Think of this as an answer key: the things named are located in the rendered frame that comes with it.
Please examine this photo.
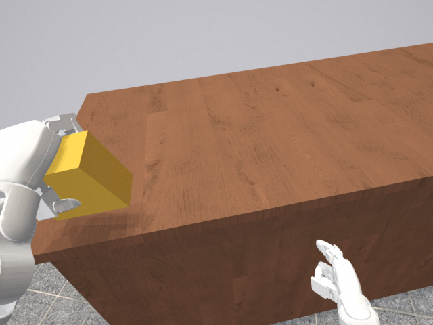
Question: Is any table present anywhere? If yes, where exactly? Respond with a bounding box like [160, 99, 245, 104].
[31, 43, 433, 325]

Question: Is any sponge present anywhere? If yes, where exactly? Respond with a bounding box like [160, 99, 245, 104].
[43, 130, 133, 221]

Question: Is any left robot forearm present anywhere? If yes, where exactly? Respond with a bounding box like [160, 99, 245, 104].
[0, 182, 41, 325]

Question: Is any right robot forearm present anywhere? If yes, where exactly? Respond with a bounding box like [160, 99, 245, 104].
[337, 291, 380, 325]

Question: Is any robot left hand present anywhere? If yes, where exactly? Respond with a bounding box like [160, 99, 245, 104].
[0, 113, 83, 221]

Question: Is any robot right hand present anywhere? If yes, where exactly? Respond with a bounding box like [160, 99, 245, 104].
[311, 240, 362, 303]

